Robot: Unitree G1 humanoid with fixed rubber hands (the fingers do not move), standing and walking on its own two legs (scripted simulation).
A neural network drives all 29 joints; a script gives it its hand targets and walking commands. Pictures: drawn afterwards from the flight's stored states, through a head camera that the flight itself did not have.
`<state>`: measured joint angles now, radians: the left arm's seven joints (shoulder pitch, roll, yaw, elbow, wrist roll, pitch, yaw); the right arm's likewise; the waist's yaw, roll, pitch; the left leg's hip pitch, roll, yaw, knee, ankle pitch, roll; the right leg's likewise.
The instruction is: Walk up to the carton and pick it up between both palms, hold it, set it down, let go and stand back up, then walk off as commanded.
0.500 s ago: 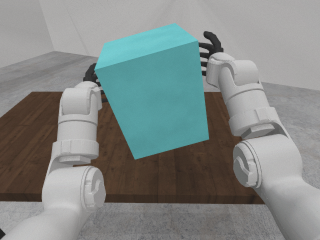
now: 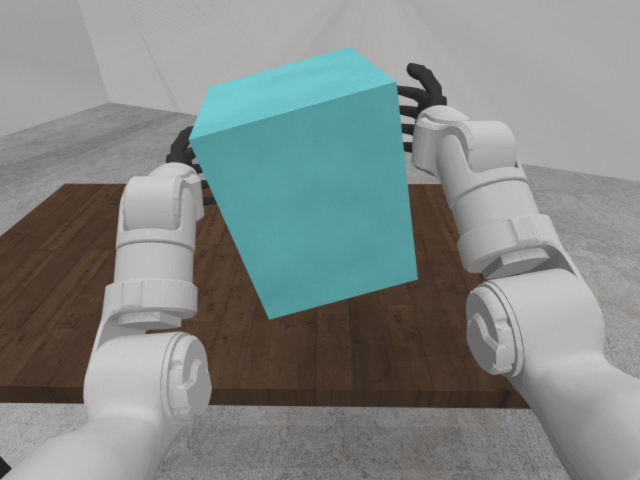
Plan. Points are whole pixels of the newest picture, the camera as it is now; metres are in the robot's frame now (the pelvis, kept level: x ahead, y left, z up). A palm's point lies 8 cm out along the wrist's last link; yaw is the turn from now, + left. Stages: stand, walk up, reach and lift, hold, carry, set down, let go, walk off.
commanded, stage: hold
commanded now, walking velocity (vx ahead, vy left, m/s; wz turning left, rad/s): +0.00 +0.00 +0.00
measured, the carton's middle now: (310, 180) +0.43 +0.01 +0.25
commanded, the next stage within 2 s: set down in 0.12 s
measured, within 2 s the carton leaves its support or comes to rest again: neither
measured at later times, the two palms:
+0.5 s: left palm (180, 163) +0.38 +0.16 +0.29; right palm (434, 114) +0.38 -0.13 +0.34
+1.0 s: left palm (204, 226) +0.38 +0.15 +0.21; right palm (420, 163) +0.41 -0.13 +0.27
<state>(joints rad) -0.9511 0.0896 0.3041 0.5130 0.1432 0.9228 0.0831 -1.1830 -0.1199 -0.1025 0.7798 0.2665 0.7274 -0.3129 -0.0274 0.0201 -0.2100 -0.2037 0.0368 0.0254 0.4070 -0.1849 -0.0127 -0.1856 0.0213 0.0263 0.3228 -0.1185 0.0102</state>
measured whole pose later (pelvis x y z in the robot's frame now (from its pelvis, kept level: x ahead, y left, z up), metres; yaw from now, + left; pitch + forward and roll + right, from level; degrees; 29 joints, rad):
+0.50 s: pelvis +0.00 +0.00 +0.00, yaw +0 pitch -2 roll -1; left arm -1.03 0.09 0.37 0.63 0.22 0.78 0.05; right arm -1.24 -0.12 -0.19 0.92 0.18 0.55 -0.20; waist -0.03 0.02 -0.20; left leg -0.19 0.04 0.02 0.41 -0.18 -0.01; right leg -0.17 0.02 0.03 0.32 -0.12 0.01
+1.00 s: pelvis +0.00 +0.00 +0.00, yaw +0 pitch -3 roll -1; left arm -0.79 -0.04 0.31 0.45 0.26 0.69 0.16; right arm -1.11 -0.12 -0.10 0.98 0.21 0.22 -0.10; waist -0.03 0.02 -0.08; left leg -0.17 0.04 0.02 0.41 -0.18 -0.01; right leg -0.15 0.02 0.03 0.32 -0.12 0.01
